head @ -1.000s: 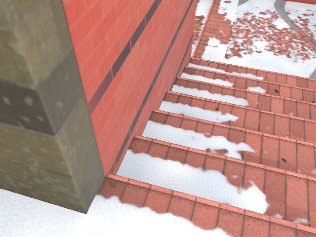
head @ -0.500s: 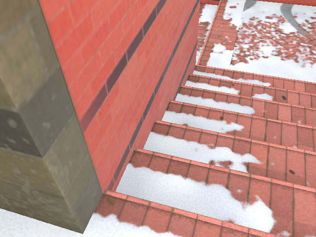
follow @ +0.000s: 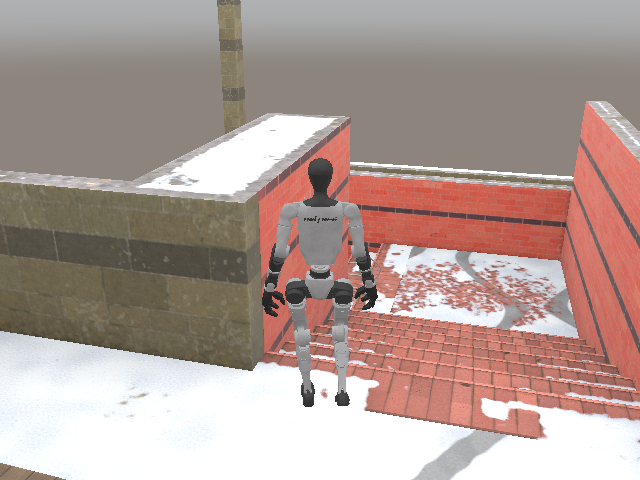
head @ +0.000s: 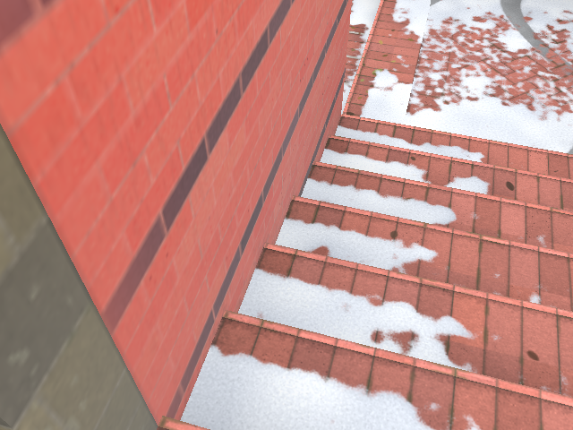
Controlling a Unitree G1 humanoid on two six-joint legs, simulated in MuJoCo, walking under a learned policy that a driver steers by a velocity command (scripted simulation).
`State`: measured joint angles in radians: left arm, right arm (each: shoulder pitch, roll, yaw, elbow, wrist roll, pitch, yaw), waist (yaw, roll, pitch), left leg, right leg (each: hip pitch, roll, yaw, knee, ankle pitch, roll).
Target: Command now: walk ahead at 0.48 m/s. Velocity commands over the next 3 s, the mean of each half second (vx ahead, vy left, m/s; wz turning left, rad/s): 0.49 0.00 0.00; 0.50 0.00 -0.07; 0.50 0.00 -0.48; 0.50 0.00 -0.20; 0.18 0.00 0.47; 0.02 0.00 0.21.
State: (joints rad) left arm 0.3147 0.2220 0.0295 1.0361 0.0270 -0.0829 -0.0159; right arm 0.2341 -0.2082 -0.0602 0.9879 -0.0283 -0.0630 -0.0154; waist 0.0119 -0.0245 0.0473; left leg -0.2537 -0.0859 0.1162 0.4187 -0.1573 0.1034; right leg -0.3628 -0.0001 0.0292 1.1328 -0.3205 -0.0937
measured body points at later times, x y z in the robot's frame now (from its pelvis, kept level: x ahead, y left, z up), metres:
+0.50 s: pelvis +0.27 -0.08 -0.01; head +0.30 -0.08 +0.44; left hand +0.33 +0.18 -0.14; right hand +0.32 -0.33 -0.15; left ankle +0.20 +0.05 -0.63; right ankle +0.29 -0.15 -0.74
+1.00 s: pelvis +0.56 -0.06 -0.15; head +0.58 -0.03 +0.30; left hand +0.52 +0.20 -0.30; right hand +0.65 -0.31 -0.27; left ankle +0.60 +0.04 -0.89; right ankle +0.39 -0.18 -0.68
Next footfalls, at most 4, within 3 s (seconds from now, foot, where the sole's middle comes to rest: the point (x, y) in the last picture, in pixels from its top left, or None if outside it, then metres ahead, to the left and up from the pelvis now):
0.34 right None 0.33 -0.16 -0.77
0.90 left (287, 395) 0.63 0.04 -0.92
1.46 right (418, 325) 0.93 -0.37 -1.07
2.18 left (371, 243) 1.37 -0.28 -1.22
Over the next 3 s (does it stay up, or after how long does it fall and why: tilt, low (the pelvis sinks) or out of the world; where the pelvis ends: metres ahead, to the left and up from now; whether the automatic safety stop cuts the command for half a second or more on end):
stays up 1.27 -0.42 -0.44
